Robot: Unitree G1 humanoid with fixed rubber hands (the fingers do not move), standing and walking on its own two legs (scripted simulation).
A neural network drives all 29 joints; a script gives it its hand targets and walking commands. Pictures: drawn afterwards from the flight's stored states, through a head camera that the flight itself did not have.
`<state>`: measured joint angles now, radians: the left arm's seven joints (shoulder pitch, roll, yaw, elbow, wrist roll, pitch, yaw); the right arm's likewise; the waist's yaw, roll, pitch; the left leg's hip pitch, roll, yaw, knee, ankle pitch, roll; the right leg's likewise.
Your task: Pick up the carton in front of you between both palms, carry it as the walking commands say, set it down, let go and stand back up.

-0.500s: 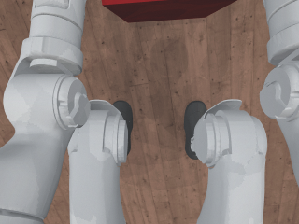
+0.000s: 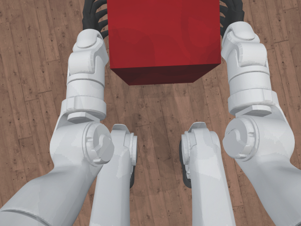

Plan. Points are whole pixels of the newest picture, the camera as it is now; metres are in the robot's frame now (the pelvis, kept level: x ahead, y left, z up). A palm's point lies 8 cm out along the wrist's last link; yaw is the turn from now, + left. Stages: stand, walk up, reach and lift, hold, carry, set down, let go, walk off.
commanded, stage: reach and lift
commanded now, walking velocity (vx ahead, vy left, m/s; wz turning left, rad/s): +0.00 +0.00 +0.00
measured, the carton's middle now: (160, 38) +0.54 -0.02 -0.14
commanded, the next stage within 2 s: none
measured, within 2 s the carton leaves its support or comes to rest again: neither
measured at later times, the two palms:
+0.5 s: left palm (57, 15) +0.49 +0.14 +0.07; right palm (271, 6) +0.49 -0.16 +0.07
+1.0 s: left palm out of the picture +0.44 +0.14 +0.23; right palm out of the picture +0.44 -0.16 +0.23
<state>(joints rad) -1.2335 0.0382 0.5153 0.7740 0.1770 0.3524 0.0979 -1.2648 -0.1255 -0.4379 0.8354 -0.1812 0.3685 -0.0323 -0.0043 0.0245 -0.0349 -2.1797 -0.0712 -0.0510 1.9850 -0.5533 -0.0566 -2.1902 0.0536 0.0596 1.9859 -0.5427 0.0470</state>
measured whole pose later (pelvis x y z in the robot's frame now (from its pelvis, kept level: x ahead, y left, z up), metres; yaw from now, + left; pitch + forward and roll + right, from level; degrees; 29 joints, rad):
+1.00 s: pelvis +0.06 +0.00 +0.25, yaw -1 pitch +27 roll +0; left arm -0.59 -0.15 0.43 0.53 0.25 0.39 0.02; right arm -0.60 0.11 -0.41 0.55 -0.25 0.40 0.01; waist 0.00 0.01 -0.21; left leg -1.16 -0.04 -0.06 1.11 -0.41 -0.02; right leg -1.17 0.03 0.07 1.11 -0.40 0.02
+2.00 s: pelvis +0.09 +0.00 +0.35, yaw -1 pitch -5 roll +0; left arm -0.33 -0.17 0.30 0.35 0.31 0.62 -0.03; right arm -0.32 0.17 -0.29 0.34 -0.31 0.63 0.03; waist 0.00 0.00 0.03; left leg -0.13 -0.01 -0.07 0.41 -0.21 -0.01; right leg -0.14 0.01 0.07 0.42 -0.20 0.01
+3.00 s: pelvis +0.08 +0.00 +0.35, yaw -1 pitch -8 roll +0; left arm -0.30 -0.16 0.25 0.23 0.28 0.75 -0.02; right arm -0.29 0.16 -0.24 0.22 -0.27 0.76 0.02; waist 0.00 0.00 0.05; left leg -0.04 -0.01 -0.07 0.37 -0.19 -0.01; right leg -0.05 0.01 0.07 0.37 -0.18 0.01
